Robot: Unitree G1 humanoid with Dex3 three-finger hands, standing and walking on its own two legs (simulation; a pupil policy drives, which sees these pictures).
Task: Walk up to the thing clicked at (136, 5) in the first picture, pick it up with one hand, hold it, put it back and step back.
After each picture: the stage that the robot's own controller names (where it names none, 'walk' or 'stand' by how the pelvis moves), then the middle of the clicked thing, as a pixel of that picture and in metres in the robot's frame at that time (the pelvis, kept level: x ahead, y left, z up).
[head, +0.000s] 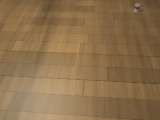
stand; (136, 8) +2.16 -0.74 -0.72
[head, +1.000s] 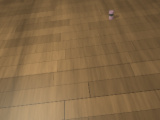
walk; (111, 15) +2.10 -0.22 -0.69
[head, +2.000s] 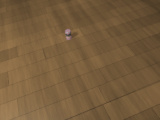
walk; (68, 34) +1.48 +0.29 -0.72
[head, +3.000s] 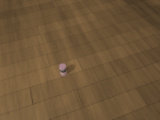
walk; (63, 69) +0.92 +0.28 -0.71
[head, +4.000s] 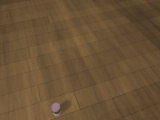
walk; (56, 109) +0.54 +0.24 -0.70
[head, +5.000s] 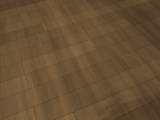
stand; out of the picture +0.32 +0.25 -0.70
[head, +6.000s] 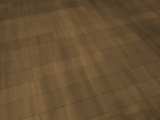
stand; out of the picture +0.31 +0.21 -0.72
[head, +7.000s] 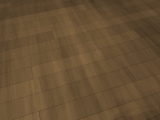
stand; out of the picture +0.33 +0.22 -0.73
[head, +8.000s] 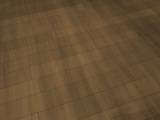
stand; out of the picture +0.32 +0.24 -0.73
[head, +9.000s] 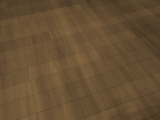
stand; out of the picture +0.32 +0.24 -0.73
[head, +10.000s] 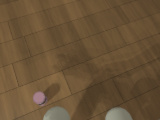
go down; (40, 99) +0.35 +0.25 -0.51
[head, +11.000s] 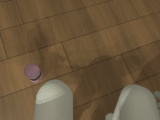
go down; (34, 73) +0.39 +0.27 -0.32
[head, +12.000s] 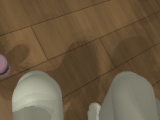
close in; out of the picture +0.37 +0.29 -0.24
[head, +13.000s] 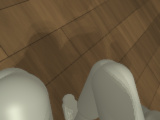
close; out of the picture +0.36 +0.31 -0.21
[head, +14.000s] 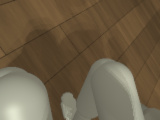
close; out of the picture +0.36 +0.31 -0.21
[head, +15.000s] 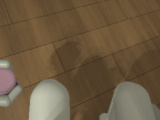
lift; (5, 84) +0.29 +0.28 -0.07
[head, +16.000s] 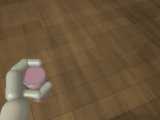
hold; (37, 84) +0.33 +0.18 +0.05
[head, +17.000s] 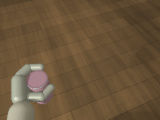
hold; (40, 87) +0.33 +0.18 +0.01
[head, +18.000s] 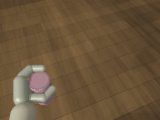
hold; (42, 89) +0.33 +0.17 +0.01
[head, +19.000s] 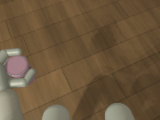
crouch; (21, 71) +0.38 +0.23 -0.06
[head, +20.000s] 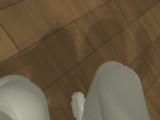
lower; out of the picture +0.38 +0.32 -0.20
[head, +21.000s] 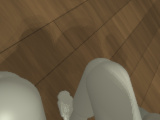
lower; out of the picture +0.37 +0.32 -0.22
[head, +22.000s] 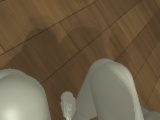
lower; out of the picture +0.36 +0.32 -0.22
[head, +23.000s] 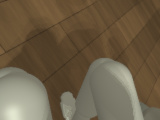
lower; out of the picture +0.36 +0.31 -0.22
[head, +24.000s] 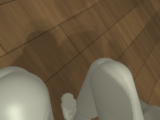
rest; out of the picture +0.36 +0.31 -0.21
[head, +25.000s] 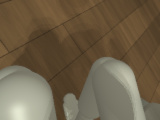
withdraw; out of the picture +0.36 +0.30 -0.20
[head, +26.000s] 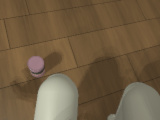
walk; (36, 67) +0.40 +0.25 -0.27
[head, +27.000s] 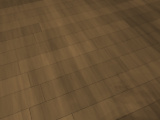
stand; out of the picture +0.32 +0.23 -0.65
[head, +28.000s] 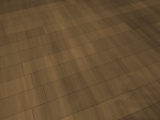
stand; out of the picture +0.34 +0.24 -0.67
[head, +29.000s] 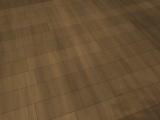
stand; out of the picture +0.34 +0.24 -0.68
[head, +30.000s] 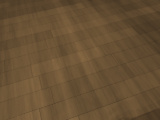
walk; out of the picture +0.35 +0.24 -0.72
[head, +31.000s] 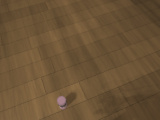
walk; (62, 102) +0.50 +0.21 -0.70
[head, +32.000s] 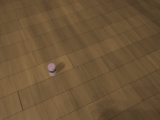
walk; (52, 69) +0.79 +0.29 -0.70
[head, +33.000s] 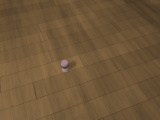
stand; (64, 66) +0.97 +0.25 -0.70
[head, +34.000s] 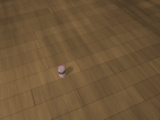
stand; (61, 71) +0.98 +0.26 -0.72
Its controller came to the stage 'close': yes
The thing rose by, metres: 0.72
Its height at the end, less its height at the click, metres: +0.00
